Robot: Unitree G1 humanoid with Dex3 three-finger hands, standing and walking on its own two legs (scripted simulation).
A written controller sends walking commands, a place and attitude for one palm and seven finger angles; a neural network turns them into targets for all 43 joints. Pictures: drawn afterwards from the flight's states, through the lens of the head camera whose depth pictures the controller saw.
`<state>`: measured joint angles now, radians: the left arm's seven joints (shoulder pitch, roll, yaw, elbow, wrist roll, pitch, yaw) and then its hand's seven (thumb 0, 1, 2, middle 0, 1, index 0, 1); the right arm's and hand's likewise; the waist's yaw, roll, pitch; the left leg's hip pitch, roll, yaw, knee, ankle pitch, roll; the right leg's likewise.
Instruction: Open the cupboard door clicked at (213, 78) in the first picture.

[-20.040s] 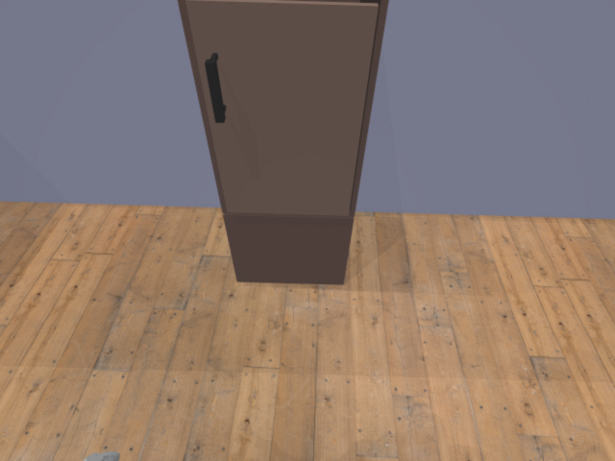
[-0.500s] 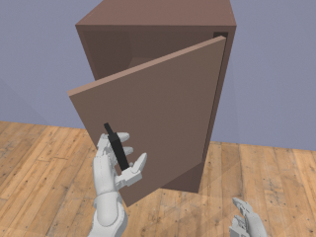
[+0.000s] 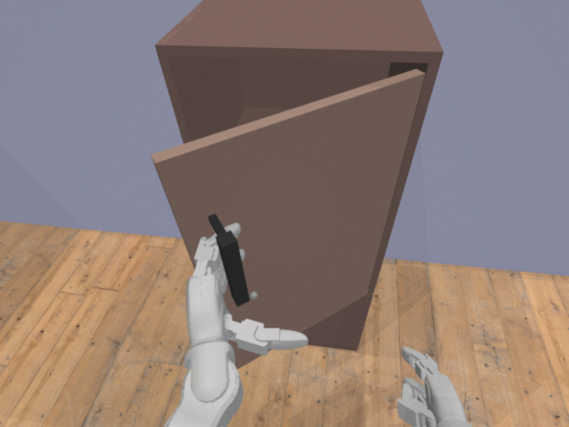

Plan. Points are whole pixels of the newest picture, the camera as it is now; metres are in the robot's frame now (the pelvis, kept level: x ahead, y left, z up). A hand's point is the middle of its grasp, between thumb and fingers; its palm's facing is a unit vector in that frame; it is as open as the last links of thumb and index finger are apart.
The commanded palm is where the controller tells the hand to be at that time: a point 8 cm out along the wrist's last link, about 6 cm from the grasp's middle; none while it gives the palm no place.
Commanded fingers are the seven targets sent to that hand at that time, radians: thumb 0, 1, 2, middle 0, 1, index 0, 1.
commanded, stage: slide the hand sideways off the handle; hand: left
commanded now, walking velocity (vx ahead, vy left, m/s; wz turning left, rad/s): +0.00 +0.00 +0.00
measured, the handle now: (228, 261) +0.32 +0.10 +0.09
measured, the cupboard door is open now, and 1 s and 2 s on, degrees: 38 42 42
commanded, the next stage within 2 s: draw the hand back to the body in 1.30 s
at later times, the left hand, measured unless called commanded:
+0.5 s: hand (245, 328) +0.22 +0.06 +0.10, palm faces -0.14 -0.99 +0.02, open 16.3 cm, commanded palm +0.19 +0.12 +0.09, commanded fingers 0.00 -0.50 0.30 -0.15 -0.30 -0.15 -0.30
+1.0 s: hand (201, 360) +0.18 +0.11 +0.09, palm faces -0.08 -1.00 -0.04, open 16.2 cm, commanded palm +0.15 +0.17 +0.09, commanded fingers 0.00 -0.50 0.30 -0.15 -0.30 -0.15 -0.30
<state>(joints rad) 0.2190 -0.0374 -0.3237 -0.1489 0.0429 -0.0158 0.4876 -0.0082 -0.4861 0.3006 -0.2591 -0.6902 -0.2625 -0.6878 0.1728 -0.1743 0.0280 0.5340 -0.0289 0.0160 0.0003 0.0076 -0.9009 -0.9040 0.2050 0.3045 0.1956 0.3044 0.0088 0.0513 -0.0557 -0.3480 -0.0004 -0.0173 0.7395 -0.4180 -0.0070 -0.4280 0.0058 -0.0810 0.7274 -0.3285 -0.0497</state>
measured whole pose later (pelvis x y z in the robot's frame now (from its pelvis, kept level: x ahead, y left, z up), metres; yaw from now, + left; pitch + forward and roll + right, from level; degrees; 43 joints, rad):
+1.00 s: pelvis +0.01 +0.00 -0.02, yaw +0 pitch +6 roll +0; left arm 0.67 0.15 -0.11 -0.49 -0.13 -0.16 -0.10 -0.01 -0.49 0.30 -0.16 -0.31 -0.17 -0.30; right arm 0.30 -0.23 0.02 0.40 0.02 -0.13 -0.03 0.01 -0.90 -0.90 0.21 0.30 0.20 0.30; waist 0.02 0.05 -0.10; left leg -0.49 0.00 -0.01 0.90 -0.51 0.00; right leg -0.58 0.00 -0.08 0.88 -0.41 -0.04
